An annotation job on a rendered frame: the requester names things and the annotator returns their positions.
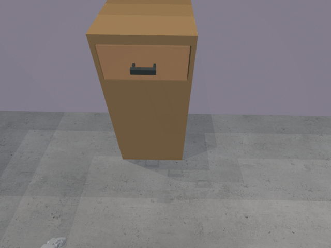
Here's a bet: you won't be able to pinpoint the handle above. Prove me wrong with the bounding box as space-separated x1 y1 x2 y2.
130 63 156 75

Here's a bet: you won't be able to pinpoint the cabinet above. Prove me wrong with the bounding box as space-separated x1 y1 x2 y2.
86 0 198 160

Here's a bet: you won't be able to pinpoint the drawer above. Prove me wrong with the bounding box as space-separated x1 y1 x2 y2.
95 44 190 80

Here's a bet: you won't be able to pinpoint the robot left hand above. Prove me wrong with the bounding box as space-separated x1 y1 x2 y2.
41 237 67 248

